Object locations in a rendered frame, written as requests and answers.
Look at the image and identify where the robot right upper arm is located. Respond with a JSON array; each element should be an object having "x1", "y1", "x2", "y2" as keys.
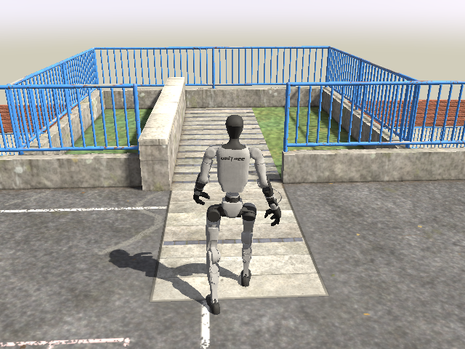
[{"x1": 249, "y1": 147, "x2": 269, "y2": 188}]

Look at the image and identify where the right robot forearm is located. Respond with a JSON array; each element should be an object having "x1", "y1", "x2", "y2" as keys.
[{"x1": 262, "y1": 177, "x2": 279, "y2": 210}]

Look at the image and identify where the robot left hand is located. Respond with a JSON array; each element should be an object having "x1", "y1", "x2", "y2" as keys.
[{"x1": 193, "y1": 192, "x2": 210, "y2": 205}]

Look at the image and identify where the robot right hand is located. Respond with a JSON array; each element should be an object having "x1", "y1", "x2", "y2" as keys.
[{"x1": 264, "y1": 207, "x2": 281, "y2": 226}]

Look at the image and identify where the humanoid robot head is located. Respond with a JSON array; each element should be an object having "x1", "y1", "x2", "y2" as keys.
[{"x1": 222, "y1": 115, "x2": 246, "y2": 150}]

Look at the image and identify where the robot right thigh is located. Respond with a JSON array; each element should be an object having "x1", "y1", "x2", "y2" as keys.
[{"x1": 241, "y1": 202, "x2": 256, "y2": 245}]

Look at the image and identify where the left robot forearm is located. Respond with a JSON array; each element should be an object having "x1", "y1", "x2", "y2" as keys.
[{"x1": 194, "y1": 173, "x2": 206, "y2": 196}]

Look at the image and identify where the robot left upper arm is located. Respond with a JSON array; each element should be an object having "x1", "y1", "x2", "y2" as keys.
[{"x1": 198, "y1": 145, "x2": 219, "y2": 184}]

